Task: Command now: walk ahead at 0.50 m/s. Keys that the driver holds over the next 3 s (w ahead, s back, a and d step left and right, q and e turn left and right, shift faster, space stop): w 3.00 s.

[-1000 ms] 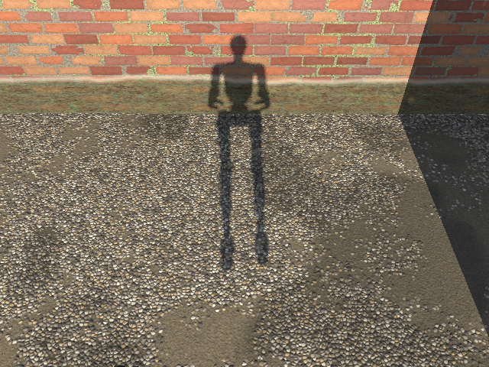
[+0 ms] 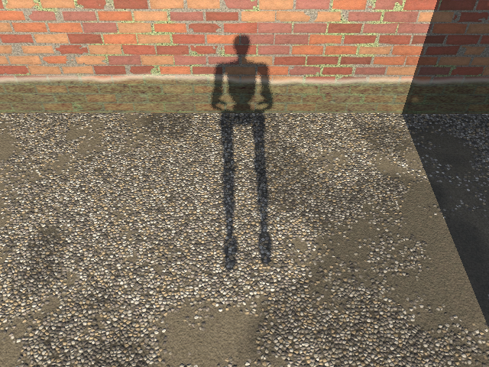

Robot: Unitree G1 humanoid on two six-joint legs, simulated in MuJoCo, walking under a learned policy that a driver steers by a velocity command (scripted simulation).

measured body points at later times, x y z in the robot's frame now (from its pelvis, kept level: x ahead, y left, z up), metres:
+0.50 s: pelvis +0.00 +0.00 +0.00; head -0.01 +0.00 +0.45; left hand +0.19 +0.20 -0.09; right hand +0.18 -0.20 -0.09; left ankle -0.06 +0.08 -0.73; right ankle -0.03 -0.11 -0.73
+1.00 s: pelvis +0.00 +0.00 +0.00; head -0.01 +0.00 +0.45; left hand +0.19 +0.20 -0.09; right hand +0.18 -0.20 -0.09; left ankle -0.06 +0.08 -0.73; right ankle -0.02 -0.11 -0.73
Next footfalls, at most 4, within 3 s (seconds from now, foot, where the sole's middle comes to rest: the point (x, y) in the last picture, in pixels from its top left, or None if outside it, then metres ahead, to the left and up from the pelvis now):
none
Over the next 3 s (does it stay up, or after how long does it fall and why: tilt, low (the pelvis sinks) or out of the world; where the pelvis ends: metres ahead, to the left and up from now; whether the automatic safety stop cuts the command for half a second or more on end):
stays up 0.00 -0.01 0.00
